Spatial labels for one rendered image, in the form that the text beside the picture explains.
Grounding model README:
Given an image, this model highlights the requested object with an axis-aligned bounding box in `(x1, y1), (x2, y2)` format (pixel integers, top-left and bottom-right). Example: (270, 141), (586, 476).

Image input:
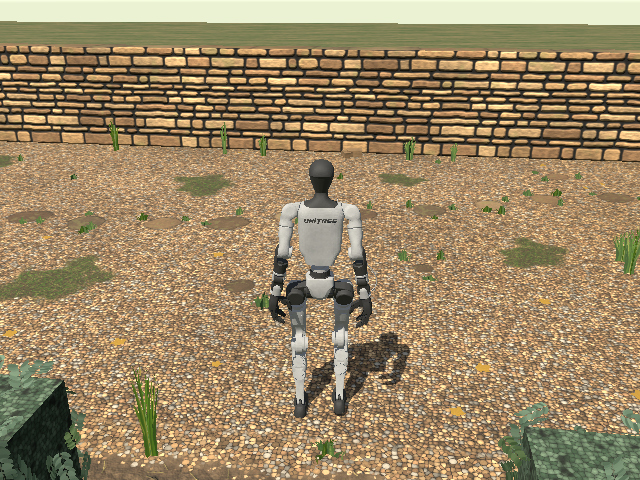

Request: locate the right robot forearm
(352, 246), (371, 299)

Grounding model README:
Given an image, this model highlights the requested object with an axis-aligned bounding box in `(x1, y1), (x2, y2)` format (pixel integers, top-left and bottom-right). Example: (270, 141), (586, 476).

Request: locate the robot left hand
(268, 294), (292, 324)

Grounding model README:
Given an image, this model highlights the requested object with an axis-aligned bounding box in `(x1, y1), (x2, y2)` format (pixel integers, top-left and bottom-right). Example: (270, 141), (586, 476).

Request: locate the right robot upper arm
(342, 203), (363, 261)

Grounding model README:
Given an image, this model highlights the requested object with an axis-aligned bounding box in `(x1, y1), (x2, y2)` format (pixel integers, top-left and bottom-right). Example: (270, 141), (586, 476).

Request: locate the left robot upper arm
(277, 202), (300, 259)

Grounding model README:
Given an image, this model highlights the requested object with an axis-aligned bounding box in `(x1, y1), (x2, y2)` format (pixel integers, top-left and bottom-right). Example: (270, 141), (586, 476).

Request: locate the robot right shin
(334, 330), (348, 400)

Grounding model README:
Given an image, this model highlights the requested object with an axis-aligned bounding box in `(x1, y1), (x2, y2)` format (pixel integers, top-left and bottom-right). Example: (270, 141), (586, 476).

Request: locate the robot right hand
(349, 297), (372, 328)

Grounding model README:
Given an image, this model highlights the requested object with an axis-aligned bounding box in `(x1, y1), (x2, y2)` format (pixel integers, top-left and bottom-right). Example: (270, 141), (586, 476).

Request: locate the left robot forearm
(270, 244), (288, 296)

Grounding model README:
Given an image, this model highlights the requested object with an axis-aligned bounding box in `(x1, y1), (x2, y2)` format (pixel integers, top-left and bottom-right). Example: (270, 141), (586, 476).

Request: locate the robot right thigh
(332, 279), (354, 348)

